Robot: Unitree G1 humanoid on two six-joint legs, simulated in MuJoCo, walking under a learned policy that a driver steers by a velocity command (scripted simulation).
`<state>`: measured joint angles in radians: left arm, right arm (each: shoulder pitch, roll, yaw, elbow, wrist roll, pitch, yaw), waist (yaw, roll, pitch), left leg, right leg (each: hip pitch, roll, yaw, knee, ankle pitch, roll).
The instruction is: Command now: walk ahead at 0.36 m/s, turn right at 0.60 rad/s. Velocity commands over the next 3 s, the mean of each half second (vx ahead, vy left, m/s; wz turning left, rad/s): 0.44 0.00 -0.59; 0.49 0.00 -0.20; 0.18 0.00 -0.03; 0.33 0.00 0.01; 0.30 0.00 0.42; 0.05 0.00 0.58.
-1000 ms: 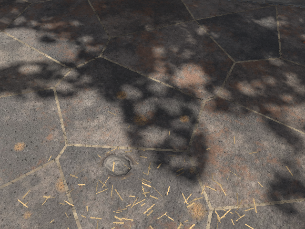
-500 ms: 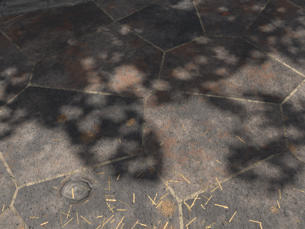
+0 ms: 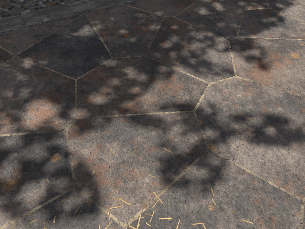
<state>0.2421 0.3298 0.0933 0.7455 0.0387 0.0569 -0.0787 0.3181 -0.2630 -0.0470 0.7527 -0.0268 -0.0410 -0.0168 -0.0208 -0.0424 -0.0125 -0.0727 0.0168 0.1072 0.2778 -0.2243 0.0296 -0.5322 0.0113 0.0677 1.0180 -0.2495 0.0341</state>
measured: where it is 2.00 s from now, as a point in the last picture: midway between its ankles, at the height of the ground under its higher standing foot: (210, 194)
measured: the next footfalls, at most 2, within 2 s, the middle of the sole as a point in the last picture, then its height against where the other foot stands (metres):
right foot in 0.22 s outside the picture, level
left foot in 0.74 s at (176, 222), level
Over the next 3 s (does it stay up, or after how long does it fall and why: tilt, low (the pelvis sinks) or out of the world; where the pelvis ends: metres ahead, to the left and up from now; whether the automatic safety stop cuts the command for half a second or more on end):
stays up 0.96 -0.44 -0.01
